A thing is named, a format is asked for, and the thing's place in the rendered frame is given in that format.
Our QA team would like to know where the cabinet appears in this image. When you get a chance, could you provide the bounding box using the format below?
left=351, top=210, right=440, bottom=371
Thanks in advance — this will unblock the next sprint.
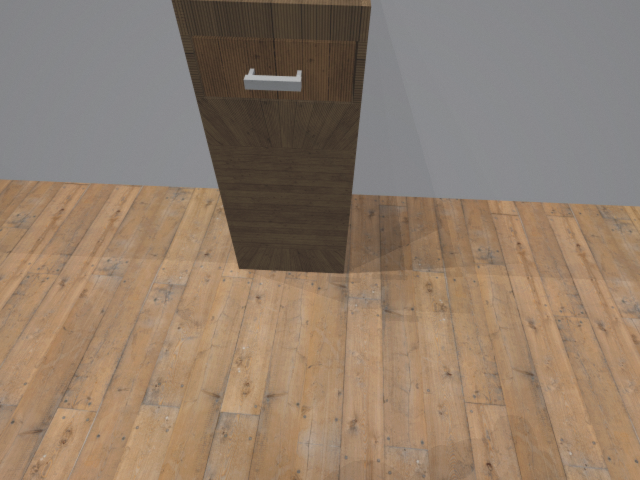
left=172, top=0, right=371, bottom=274

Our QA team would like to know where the handle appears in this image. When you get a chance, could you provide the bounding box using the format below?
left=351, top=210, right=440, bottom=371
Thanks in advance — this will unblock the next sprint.
left=244, top=69, right=302, bottom=92

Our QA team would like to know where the drawer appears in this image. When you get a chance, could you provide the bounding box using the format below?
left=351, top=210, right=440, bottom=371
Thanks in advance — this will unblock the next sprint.
left=192, top=35, right=356, bottom=102

